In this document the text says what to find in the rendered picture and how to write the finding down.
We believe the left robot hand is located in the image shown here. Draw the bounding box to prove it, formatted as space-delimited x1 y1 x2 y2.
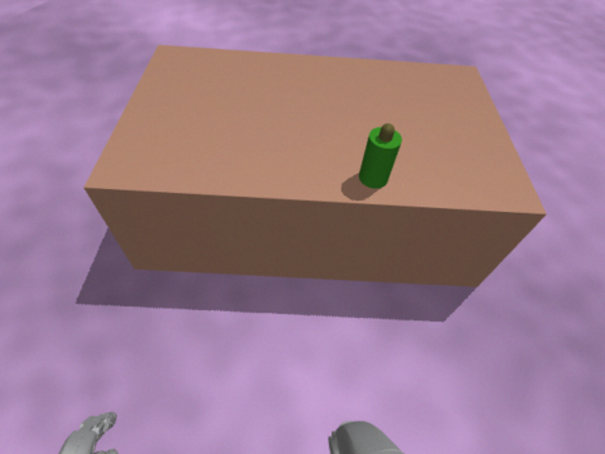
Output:
59 412 118 454

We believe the bottle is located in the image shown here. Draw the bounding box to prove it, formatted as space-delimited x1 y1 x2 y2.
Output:
359 124 402 188

